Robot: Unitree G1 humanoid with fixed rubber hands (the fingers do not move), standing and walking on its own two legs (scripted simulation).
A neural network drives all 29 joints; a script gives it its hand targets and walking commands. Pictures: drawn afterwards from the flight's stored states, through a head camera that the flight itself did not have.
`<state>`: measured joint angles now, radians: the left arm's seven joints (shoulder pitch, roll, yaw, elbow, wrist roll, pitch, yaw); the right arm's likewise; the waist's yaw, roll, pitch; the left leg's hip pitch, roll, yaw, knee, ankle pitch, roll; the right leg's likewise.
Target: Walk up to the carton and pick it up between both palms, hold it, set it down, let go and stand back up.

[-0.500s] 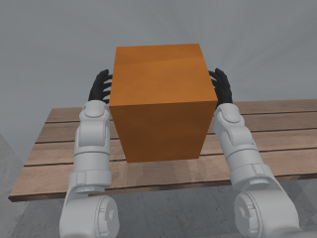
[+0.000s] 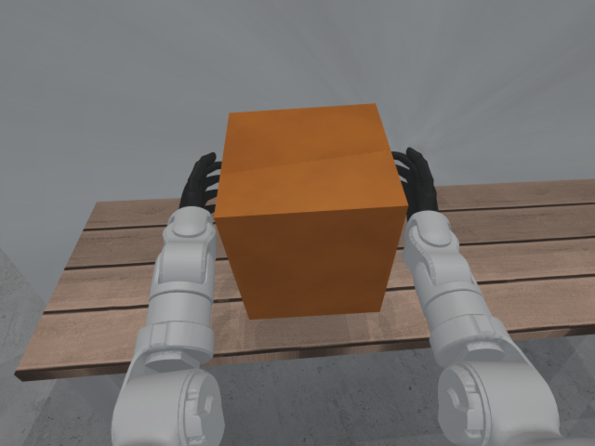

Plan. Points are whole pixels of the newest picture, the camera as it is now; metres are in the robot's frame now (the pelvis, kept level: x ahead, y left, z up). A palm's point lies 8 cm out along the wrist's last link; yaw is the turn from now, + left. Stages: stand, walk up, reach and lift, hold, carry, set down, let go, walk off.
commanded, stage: set down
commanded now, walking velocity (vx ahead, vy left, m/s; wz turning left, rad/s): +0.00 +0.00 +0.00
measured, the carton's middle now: (308, 217) +0.42 -0.04 +0.10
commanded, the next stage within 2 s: none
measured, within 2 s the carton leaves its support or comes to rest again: rests again in 1.82 s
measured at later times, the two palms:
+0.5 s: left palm (207, 215) +0.42 +0.11 +0.13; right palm (419, 213) +0.38 -0.19 +0.13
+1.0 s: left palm (220, 219) +0.43 +0.09 +0.10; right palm (422, 218) +0.39 -0.21 +0.11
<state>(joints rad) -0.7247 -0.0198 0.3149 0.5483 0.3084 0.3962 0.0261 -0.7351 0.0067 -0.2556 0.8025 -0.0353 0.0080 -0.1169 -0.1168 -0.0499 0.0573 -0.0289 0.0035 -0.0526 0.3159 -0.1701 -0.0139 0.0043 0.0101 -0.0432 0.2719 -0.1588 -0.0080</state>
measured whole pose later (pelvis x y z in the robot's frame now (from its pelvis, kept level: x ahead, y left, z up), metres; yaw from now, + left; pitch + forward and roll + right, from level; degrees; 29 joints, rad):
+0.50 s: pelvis +0.01 +0.00 +0.00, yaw -1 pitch -4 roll +0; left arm -0.75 -0.02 0.35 0.73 0.30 0.28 0.04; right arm -0.75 0.03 -0.37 0.89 -0.14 -0.04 -0.09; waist -0.10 -0.04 0.03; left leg -0.06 0.01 -0.02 0.30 -0.17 -0.02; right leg -0.04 0.01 -0.04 0.26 -0.16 -0.01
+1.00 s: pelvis +0.02 +0.00 +0.00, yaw -3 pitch +0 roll +0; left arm -0.79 -0.05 0.40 0.84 0.31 0.19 0.06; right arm -0.77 0.05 -0.54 0.91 -0.28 -0.08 -0.03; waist -0.08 -0.02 -0.01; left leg -0.13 0.02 0.01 0.29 -0.17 -0.01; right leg -0.13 0.01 -0.04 0.27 -0.16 -0.01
